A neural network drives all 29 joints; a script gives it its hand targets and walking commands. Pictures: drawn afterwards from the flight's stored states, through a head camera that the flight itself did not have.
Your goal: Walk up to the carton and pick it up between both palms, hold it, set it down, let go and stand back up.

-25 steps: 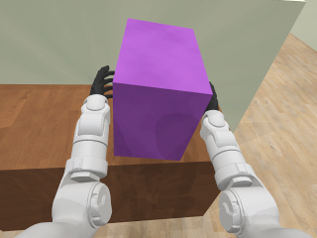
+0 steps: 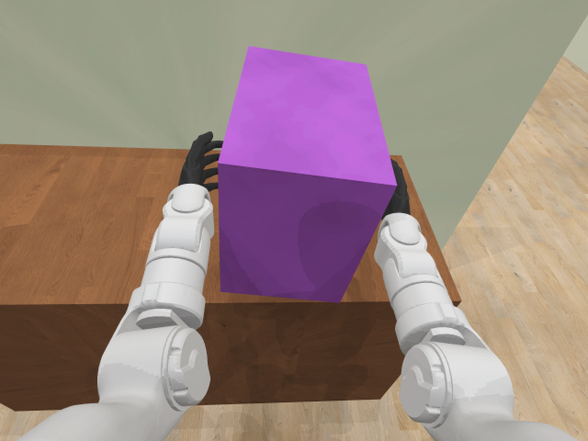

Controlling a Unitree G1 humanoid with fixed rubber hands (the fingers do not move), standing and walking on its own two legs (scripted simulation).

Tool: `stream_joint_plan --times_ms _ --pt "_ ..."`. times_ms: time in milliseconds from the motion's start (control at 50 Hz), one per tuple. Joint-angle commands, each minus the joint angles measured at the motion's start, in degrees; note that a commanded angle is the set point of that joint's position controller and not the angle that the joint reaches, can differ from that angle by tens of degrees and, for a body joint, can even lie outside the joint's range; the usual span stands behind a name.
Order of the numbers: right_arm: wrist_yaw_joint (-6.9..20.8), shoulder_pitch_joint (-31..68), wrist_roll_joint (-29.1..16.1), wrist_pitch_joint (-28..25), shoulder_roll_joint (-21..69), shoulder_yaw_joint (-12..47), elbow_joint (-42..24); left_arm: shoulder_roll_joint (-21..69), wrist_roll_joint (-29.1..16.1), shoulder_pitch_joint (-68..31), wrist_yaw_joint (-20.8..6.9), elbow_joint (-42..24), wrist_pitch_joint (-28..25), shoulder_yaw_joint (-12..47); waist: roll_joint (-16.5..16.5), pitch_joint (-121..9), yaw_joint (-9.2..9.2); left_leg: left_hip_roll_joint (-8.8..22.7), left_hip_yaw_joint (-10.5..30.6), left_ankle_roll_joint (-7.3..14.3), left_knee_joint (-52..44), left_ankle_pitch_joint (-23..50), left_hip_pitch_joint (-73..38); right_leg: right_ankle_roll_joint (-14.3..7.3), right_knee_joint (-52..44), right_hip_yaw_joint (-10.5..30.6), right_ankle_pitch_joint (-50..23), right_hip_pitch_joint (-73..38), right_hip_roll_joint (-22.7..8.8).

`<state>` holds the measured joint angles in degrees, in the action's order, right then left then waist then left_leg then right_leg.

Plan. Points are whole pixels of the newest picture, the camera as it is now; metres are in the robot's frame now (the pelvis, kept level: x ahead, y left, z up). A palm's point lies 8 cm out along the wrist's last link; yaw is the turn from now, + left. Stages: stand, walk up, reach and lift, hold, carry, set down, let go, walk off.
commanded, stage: set down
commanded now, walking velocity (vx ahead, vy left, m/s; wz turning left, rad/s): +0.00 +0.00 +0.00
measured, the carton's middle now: (294, 175) +0.48 +0.01 +0.10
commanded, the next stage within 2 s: none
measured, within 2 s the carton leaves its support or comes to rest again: neither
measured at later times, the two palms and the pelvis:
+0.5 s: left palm (199, 194) +0.41 +0.15 +0.12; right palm (392, 220) +0.40 -0.13 +0.10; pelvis +0.00 +0.00 +0.00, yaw -1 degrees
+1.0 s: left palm (207, 203) +0.42 +0.15 +0.09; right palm (390, 227) +0.41 -0.14 +0.07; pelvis +0.00 +0.01 +0.00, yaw -2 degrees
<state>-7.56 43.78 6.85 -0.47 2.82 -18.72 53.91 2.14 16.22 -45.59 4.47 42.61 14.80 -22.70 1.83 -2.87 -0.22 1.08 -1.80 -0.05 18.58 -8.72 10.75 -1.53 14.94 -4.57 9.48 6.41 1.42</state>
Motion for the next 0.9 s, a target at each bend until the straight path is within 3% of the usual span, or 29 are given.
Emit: stream_joint_plan --times_ms 0,40,60,80,120,140,160,180,220,240,260,280,320,340,360,400,420,440,460,500,520,560,660,680,700,740,780,820,880 --pt "8.1 52.4 2.2 -7.7 27.9 13.8 -15.0 30.8 -2.6 -42.2 -8.4 -4.8 -5.1 19.4 -3.4 -35.0 0.63 -1.7 -3.2 -2.6 1.0 20.1 -10.3 4.3 3.9 -0.9 -31.8 -16.3 -0.6" --pt "8.2 52.3 2.7 -7.6 28.8 13.0 -12.6 29.8 -2.5 -42.1 -8.7 -2.6 -5.3 17.6 -2.7 -32.2 1.16 -1.5 -3.3 -2.5 0.4 19.7 -10.9 4.7 3.6 -1.1 -30.9 -15.5 -0.5" --pt "8.3 51.7 3.9 -7.2 27.1 10.7 -11.0 30.0 -1.7 -42.7 -9.0 -2.0 -5.1 16.3 -3.0 -31.6 0.21 -1.1 -2.7 -2.6 0.2 18.7 -10.9 4.6 3.1 -1.0 -28.3 -15.1 -0.5" --pt "8.5 52.9 3.9 -7.9 27.9 11.0 -12.0 30.4 -2.2 -42.8 -8.6 -2.1 -5.7 17.1 -3.0 -33.0 1.36 -1.0 -3.2 -2.3 0.3 19.8 -12.9 4.2 2.7 -1.6 -27.6 -13.9 -0.3" --pt "8.9 52.8 4.7 -8.7 26.9 9.7 -11.7 29.9 -3.0 -44.0 -8.4 -2.0 -6.8 17.0 -2.3 -35.4 0.99 -0.6 -2.6 -2.1 1.0 22.0 -14.1 4.5 3.0 -1.5 -28.2 -12.6 -0.1" --pt "9.0 51.9 6.0 -9.2 28.0 8.4 -11.3 31.6 -3.0 -45.4 -7.9 -2.4 -7.8 17.6 -2.7 -37.2 -0.41 -0.6 -2.5 -3.0 1.2 22.5 -14.7 4.0 2.8 -1.8 -28.8 -11.3 0.0" --pt "9.1 52.0 6.4 -9.3 28.6 8.5 -10.1 30.8 -1.7 -43.4 -8.0 -1.4 -8.3 16.7 -2.5 -35.7 0.33 -0.5 -3.4 -3.0 1.3 23.1 -13.4 4.2 2.7 -1.8 -30.1 -12.0 -0.3" --pt "9.0 50.7 6.9 -9.0 28.6 8.4 -9.1 30.0 -1.6 -44.2 -8.0 -0.4 -8.1 15.9 -1.6 -35.4 0.55 -1.1 -3.6 -2.7 1.3 22.7 -11.5 3.7 3.3 -0.8 -31.7 -13.6 -0.4" --pt "9.7 50.7 8.1 -8.5 28.2 6.5 -8.0 29.6 -0.2 -43.9 -8.5 0.8 -7.7 14.0 -1.7 -33.0 0.93 -0.9 -4.3 -2.8 -0.2 18.3 -10.4 4.1 2.7 -1.2 -27.1 -13.9 -0.5" --pt "10.1 51.7 9.2 -8.5 26.3 4.9 -9.3 28.2 -1.0 -45.3 -8.4 1.6 -7.7 13.3 -1.7 -35.1 -0.17 -0.6 -3.5 -2.0 -0.5 15.7 -10.9 4.3 2.7 -1.3 -25.1 -13.4 -0.9" --pt "10.4 51.7 8.9 -8.9 26.7 5.2 -8.7 28.1 -0.1 -46.3 -8.3 0.9 -8.2 13.4 -2.6 -34.6 1.51 -0.5 -3.5 -1.8 -0.4 15.8 -9.9 4.0 2.7 -0.8 -23.9 -12.6 -0.9" --pt "10.7 52.3 9.9 -9.3 27.5 4.4 -8.5 28.8 -0.8 -47.2 -7.8 1.5 -8.6 13.5 -2.9 -35.8 0.59 -0.4 -4.3 -1.9 -0.3 14.9 -10.4 3.5 2.6 -1.1 -22.8 -11.6 -1.0" --pt "11.4 52.5 9.6 -10.4 26.8 4.4 -7.2 30.3 -1.5 -48.2 -7.1 0.2 -9.4 15.3 -4.8 -38.1 0.21 0.1 -3.4 -3.4 1.0 21.8 -15.4 3.1 1.9 -1.7 -22.9 -7.3 0.1" --pt "11.5 53.3 10.0 -10.8 27.5 4.3 -7.9 30.4 -1.4 -47.1 -6.8 0.1 -9.7 14.9 -5.0 -39.7 1.13 0.3 -4.4 -3.7 2.0 24.2 -17.1 2.9 2.3 -1.9 -23.4 -6.7 0.2" --pt "11.5 53.1 10.6 -11.0 27.9 3.7 -8.4 31.4 -0.6 -46.8 -6.8 0.4 -9.8 14.3 -4.1 -38.8 0.51 0.3 -4.1 -3.7 2.3 25.1 -16.2 2.9 2.0 -2.2 -24.7 -6.7 0.4" --pt "11.7 53.4 10.8 -11.2 27.6 4.0 -6.9 29.3 -0.1 -46.6 -6.8 1.7 -9.8 13.9 -3.8 -39.2 1.62 0.0 -3.9 -3.1 2.9 26.1 -14.4 2.9 3.8 -1.7 -27.5 -8.8 0.0" --pt "11.6 53.2 10.9 -11.2 28.1 4.3 -7.1 29.5 0.0 -46.0 -6.9 2.6 -10.0 12.9 -3.1 -37.7 1.07 -0.5 -4.7 -3.2 2.2 24.0 -12.9 3.2 3.5 -1.4 -29.0 -10.2 -0.4" --pt "11.5 52.5 11.3 -11.1 27.9 3.8 -7.5 29.1 0.6 -45.6 -7.3 2.4 -10.2 12.1 -1.8 -37.2 2.19 -0.5 -4.4 -2.8 1.4 22.1 -10.3 3.7 3.9 -1.2 -29.2 -11.9 -0.7" --pt "11.5 51.9 11.9 -11.1 27.8 3.6 -7.8 28.1 -0.2 -46.6 -7.6 1.8 -10.6 12.2 -2.4 -38.8 1.32 -0.5 -4.5 -2.5 1.2 19.5 -8.3 3.7 4.1 -0.8 -28.4 -13.4 -0.8" --pt "11.7 51.4 12.2 -10.8 29.9 3.8 -7.5 28.5 0.3 -47.1 -7.8 2.9 -11.0 12.1 -2.5 -38.5 2.06 -0.6 -4.4 -1.6 0.4 16.4 -6.4 3.7 4.7 -0.7 -27.8 -14.2 -1.2" --pt "12.0 52.6 12.9 -11.0 29.2 2.4 -7.2 28.5 0.6 -48.3 -7.4 3.2 -11.3 12.0 -3.0 -38.8 0.96 -0.3 -4.1 -1.7 0.3 16.7 -7.4 3.6 4.4 -1.1 -26.3 -12.0 -1.3" --pt "12.7 51.0 14.4 -10.6 28.3 0.5 -7.2 27.7 2.0 -47.8 -7.2 4.0 -11.6 9.5 -2.9 -38.3 2.31 -0.3 -4.6 -1.1 -0.2 14.0 -6.8 3.6 4.2 -0.5 -23.2 -12.2 -1.5" --pt "13.4 50.0 15.0 -11.0 26.5 -0.6 -5.9 26.6 2.0 -46.0 -6.3 4.5 -11.9 8.6 -1.6 -39.4 1.55 -0.4 -4.6 -2.1 0.8 19.0 -8.9 3.7 4.5 -1.0 -27.7 -11.3 -1.2" --pt "13.7 50.2 15.1 -11.6 26.8 0.4 -5.9 26.2 2.2 -45.9 -6.4 4.0 -12.5 8.4 -2.2 -40.6 2.85 0.3 -4.5 -2.0 1.2 20.7 -9.0 3.8 5.2 -0.8 -28.6 -11.0 -1.0" --pt "13.7 49.6 15.2 -11.6 27.4 0.7 -5.2 26.8 2.2 -45.9 -6.3 5.3 -12.8 8.4 -0.8 -40.7 1.74 0.6 -4.4 -1.9 1.8 22.2 -10.7 4.3 5.3 -1.5 -29.0 -8.9 -0.7" --pt "13.3 48.3 16.1 -11.5 28.0 -0.9 -4.1 27.7 2.6 -45.8 -7.0 6.2 -12.9 7.4 -0.8 -38.6 1.37 -0.1 -5.1 -2.0 1.9 20.7 -8.6 3.2 4.8 -0.6 -29.6 -10.2 -1.2" --pt "13.7 48.4 17.2 -11.6 27.4 -2.3 -4.0 26.4 3.4 -45.4 -7.4 7.0 -12.9 6.8 -2.2 -38.4 1.09 0.2 -4.4 -2.0 1.2 18.4 -8.1 3.7 4.7 -1.3 -26.6 -8.1 -1.3" --pt "14.1 48.6 16.8 -12.1 28.4 -1.8 -4.0 27.2 3.1 -45.6 -6.9 6.7 -13.6 6.4 -1.6 -38.8 2.22 0.2 -5.0 -1.8 2.3 21.3 -9.5 3.4 5.4 -0.9 -28.1 -8.3 -1.2" --pt "14.2 47.7 18.6 -12.4 26.2 -4.5 -2.3 26.1 3.1 -46.7 -6.3 6.7 -14.2 7.4 -3.1 -39.9 0.68 1.0 -4.6 -2.6 2.6 22.3 -11.9 3.1 3.7 -1.9 -22.1 -3.1 -0.5"
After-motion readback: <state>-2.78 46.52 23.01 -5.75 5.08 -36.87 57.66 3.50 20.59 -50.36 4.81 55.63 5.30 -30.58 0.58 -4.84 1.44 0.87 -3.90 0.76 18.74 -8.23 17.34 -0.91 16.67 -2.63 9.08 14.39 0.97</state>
